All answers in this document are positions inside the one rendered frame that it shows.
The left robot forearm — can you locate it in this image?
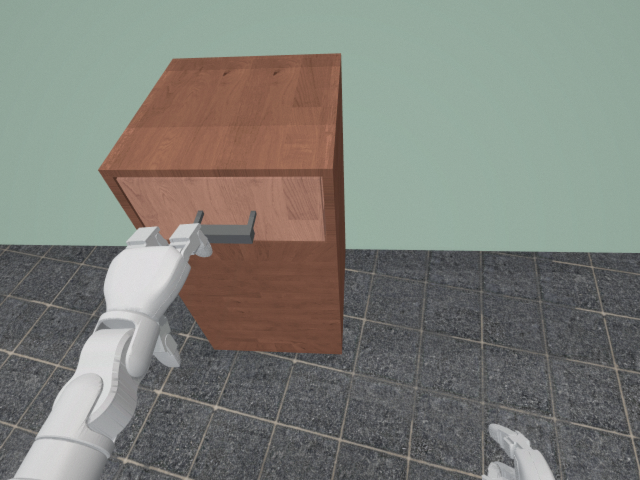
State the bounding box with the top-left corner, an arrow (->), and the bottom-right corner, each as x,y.
8,310 -> 160,480

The left robot hand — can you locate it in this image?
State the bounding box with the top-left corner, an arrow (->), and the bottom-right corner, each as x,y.
104,223 -> 213,367

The handle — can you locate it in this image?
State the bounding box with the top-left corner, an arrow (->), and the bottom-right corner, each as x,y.
193,210 -> 257,244

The drawer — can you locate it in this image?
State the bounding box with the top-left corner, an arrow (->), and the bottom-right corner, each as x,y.
116,177 -> 326,241

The cabinet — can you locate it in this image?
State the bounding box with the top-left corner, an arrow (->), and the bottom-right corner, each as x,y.
98,53 -> 346,354

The right robot hand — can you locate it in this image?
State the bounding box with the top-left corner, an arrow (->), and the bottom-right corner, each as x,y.
482,424 -> 555,480

